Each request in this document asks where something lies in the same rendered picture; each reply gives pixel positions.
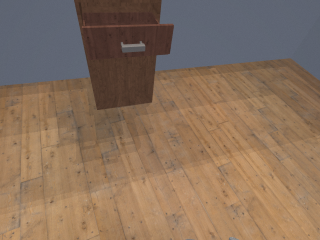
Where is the drawer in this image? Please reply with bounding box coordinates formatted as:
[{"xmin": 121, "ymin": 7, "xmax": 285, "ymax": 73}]
[{"xmin": 82, "ymin": 12, "xmax": 174, "ymax": 60}]

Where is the handle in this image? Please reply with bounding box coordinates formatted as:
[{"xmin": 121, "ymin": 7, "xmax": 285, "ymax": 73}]
[{"xmin": 120, "ymin": 41, "xmax": 146, "ymax": 53}]

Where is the cabinet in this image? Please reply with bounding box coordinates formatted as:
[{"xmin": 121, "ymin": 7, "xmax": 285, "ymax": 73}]
[{"xmin": 74, "ymin": 0, "xmax": 162, "ymax": 110}]

